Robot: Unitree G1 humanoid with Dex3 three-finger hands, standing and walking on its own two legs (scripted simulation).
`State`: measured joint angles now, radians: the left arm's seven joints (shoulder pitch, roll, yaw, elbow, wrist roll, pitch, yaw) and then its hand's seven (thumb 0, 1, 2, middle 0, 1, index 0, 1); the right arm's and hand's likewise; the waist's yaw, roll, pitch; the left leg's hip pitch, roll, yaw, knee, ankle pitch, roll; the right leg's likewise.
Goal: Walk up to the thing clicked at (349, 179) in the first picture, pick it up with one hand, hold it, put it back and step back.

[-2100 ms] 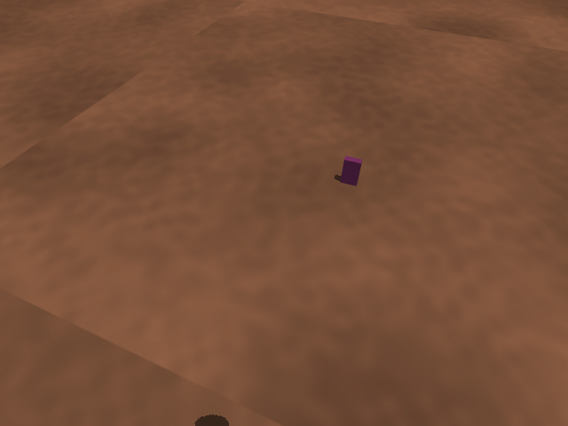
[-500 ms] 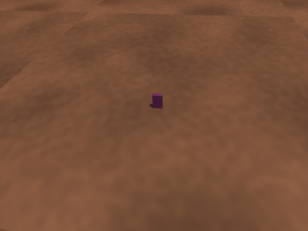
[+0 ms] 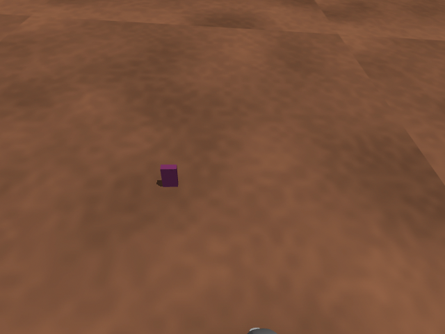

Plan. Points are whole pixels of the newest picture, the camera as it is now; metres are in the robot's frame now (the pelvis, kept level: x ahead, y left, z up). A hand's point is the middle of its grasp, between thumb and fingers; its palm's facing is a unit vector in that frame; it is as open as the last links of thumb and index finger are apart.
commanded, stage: walk up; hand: left
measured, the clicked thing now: (169, 176) +1.05 +0.18 -0.70
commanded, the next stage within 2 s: none
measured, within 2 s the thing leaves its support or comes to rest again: neither
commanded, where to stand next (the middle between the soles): +0.72 -0.02 m, yaw -3 degrees
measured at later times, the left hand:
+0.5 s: hand (116, 283) +0.28 +0.20 -0.12, palm faces -0.07 -0.92 -0.39, open 7.4 cm
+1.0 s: hand (112, 205) +0.49 +0.25 -0.15, palm faces -0.09 -0.94 -0.34, open 7.4 cm
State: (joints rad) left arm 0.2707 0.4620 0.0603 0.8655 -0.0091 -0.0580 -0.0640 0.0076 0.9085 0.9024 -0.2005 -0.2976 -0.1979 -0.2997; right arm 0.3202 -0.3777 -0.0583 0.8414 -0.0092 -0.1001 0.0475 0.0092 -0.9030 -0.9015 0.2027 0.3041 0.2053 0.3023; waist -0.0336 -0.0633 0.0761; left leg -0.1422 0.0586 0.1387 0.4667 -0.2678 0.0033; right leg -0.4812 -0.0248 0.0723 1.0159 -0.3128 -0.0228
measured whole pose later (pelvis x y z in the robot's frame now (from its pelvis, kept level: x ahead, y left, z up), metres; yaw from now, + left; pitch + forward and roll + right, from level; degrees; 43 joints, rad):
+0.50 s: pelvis +0.21 -0.06 +0.00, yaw -5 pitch -3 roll +0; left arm 0.33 0.37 0.04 0.87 0.00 -0.09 -0.05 0.01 0.90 0.90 -0.21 -0.30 -0.20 -0.30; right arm 0.28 -0.44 -0.07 0.85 -0.01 -0.03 0.06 0.01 -0.91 -0.90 0.20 0.30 0.20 0.30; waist 0.02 0.07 0.07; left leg -0.52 0.09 -0.04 0.99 -0.20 0.00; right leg -0.16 0.04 -0.03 0.44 -0.22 -0.06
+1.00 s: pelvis +0.41 -0.02 +0.00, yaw -3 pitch -3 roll +0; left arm 0.30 0.44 0.05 0.87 -0.01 -0.06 -0.05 0.01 0.91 0.90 -0.20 -0.30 -0.20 -0.30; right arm 0.30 -0.37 -0.04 0.82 0.00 -0.07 0.05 0.01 -0.90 -0.90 0.20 0.30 0.21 0.30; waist 0.00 -0.05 0.10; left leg -0.16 0.02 0.07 0.48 -0.26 0.03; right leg -0.48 -0.07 0.03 0.95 -0.31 -0.01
